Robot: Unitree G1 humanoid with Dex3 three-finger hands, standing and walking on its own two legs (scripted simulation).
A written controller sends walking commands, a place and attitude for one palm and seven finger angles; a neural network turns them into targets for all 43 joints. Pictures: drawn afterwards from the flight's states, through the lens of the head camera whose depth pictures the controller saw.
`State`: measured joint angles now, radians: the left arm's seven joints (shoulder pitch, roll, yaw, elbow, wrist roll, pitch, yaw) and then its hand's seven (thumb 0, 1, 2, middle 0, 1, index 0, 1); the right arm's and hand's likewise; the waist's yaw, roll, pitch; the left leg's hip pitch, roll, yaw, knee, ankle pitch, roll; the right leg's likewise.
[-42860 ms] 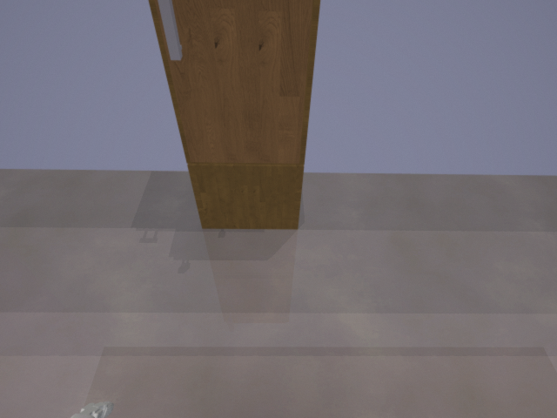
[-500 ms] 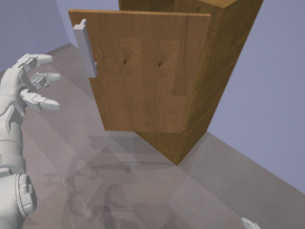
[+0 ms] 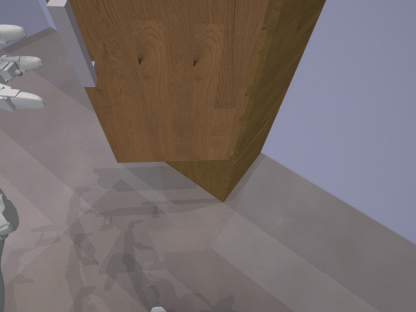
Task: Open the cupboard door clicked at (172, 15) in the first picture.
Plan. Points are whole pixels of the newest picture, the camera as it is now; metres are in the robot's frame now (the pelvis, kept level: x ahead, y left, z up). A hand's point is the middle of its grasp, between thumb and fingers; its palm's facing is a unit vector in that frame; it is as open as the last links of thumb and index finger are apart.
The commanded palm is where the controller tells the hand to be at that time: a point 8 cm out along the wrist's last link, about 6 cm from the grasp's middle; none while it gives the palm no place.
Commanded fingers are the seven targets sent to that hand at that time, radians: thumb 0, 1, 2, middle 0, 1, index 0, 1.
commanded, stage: move the hooked fingers beside the handle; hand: left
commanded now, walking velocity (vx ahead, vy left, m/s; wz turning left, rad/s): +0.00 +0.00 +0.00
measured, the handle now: (78, 41) +0.60 +0.22 +0.16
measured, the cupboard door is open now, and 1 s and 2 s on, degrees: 41 41 41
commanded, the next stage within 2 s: none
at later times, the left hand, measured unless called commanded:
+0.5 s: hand (29, 52) +0.56 +0.30 +0.17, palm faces +0.01 -1.00 +0.03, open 14.0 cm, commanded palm +0.54 +0.34 +0.17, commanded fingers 0.00 -0.50 0.30 -0.30 -1.20 -0.30 -1.20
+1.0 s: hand (36, 60) +0.52 +0.27 +0.17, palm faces +0.04 -1.00 -0.01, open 14.0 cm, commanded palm +0.52 +0.32 +0.17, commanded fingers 0.00 -0.50 0.30 -0.30 -1.20 -0.30 -1.20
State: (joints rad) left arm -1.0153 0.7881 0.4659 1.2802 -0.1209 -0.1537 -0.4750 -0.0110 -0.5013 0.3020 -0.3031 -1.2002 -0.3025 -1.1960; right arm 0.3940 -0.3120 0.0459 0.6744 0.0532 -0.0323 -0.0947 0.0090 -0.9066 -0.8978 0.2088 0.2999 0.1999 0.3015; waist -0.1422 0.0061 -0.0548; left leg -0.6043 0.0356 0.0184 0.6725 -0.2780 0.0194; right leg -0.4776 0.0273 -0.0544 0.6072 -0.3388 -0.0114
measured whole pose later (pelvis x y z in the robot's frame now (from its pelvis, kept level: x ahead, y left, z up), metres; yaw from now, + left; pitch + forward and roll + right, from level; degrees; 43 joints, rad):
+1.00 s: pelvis +0.02 +0.00 -0.01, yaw +0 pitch +16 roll -3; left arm -1.09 0.78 0.44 1.28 -0.08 -0.15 -0.42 -0.01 -0.50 0.30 -0.30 -1.20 -0.30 -1.20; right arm 0.40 -0.30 0.04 0.62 0.02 0.05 -0.06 0.00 -0.91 -0.90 0.21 0.30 0.20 0.30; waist -0.16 0.02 -0.09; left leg -0.69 0.04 0.00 0.74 -0.33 0.02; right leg -0.55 0.04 -0.06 0.64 -0.37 -0.01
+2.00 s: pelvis +0.03 +0.02 -0.01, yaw -1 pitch +17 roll -4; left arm -1.01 0.75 0.48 1.18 -0.10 -0.14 -0.43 -0.01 -0.50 0.30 -0.30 -1.20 -0.30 -1.20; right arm 0.44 -0.27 0.04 0.61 0.02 0.07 -0.03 0.00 -0.91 -0.90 0.21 0.30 0.20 0.30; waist -0.16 0.03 -0.12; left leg -0.69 0.04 0.02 0.75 -0.35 0.04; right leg -0.54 0.03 -0.04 0.62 -0.37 0.01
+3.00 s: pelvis +0.03 +0.02 -0.01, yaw -2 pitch +18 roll -4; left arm -1.03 0.82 0.52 1.23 -0.08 -0.11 -0.46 -0.01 -0.50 0.30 -0.30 -1.20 -0.30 -1.20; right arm 0.46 -0.28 0.04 0.60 0.01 0.07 -0.04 0.00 -0.91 -0.90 0.21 0.30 0.20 0.30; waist -0.19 0.04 -0.13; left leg -0.72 0.05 0.03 0.76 -0.36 0.04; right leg -0.57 0.04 -0.03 0.63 -0.37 0.01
